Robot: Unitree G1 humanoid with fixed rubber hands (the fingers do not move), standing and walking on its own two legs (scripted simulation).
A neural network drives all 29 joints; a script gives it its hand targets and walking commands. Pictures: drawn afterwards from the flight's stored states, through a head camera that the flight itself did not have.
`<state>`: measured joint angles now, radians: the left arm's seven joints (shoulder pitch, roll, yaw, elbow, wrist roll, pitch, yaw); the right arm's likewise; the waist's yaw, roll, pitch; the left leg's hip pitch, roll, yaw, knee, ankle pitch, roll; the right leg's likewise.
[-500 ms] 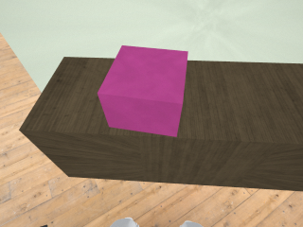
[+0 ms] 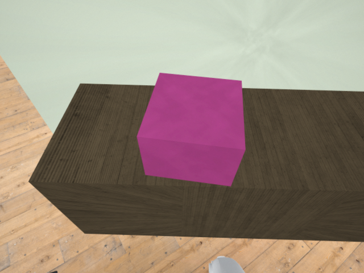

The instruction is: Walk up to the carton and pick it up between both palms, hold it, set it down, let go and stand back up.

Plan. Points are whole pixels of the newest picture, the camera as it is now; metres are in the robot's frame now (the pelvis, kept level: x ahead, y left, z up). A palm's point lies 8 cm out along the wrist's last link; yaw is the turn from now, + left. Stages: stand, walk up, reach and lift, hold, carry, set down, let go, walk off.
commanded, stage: walk up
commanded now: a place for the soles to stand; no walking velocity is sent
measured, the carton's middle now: (193, 127) +0.57 -0.02 -0.08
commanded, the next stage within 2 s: reach and lift in 1.76 s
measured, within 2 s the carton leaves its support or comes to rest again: neither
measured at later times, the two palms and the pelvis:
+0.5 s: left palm out of the picture +0.12 +0.33 -0.12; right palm out of the picture +0.12 -0.29 -0.12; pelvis +0.06 +0.01 -0.01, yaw +0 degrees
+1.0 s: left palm out of the picture +0.14 +0.32 -0.11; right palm out of the picture +0.13 -0.30 -0.12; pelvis +0.06 +0.00 -0.01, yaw -1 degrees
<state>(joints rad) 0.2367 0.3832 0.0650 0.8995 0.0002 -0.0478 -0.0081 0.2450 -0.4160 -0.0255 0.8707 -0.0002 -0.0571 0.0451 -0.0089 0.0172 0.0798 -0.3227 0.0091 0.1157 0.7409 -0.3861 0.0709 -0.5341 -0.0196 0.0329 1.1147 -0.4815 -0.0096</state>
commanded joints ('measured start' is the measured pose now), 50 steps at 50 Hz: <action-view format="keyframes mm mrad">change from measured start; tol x16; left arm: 1 -81 221 47 -87 13 -37 5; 10 233 400 98 -34 9 -59 55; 17 -126 273 49 -91 29 -10 32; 50 -116 226 27 -23 11 -8 24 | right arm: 1 92 -278 -100 -39 -21 -38 -40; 50 -115 -194 -38 3 -9 -3 -55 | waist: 1 -43 50 15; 7 41 43 -149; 10 122 -273 -229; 17 -68 -192 -105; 19 -43 163 -51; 31 -4 -88 -206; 50 24 -47 -130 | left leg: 1 196 289 -415 -383 229 158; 7 62 172 -123 -2 654 80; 9 -245 59 -64 400 329 -13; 10 -367 -40 -127 485 -194 -33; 11 -357 17 -230 510 -258 -34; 17 161 2 -77 -77 2 -32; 20 -42 350 -779 -469 -202 93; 27 -113 156 -310 -106 363 22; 50 -80 111 -284 -168 144 17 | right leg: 1 -189 -68 -35 -169 123 -3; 7 303 41 -175 -580 369 -46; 9 576 -223 270 -588 470 -171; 10 524 -410 630 -728 444 -305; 11 400 -440 633 -732 281 -340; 16 14 -229 162 -550 207 -205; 19 -212 -9 -63 -129 -63 -24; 24 102 -31 -33 -300 4 -19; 27 332 -90 37 -453 410 -51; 50 233 -100 66 -486 261 -74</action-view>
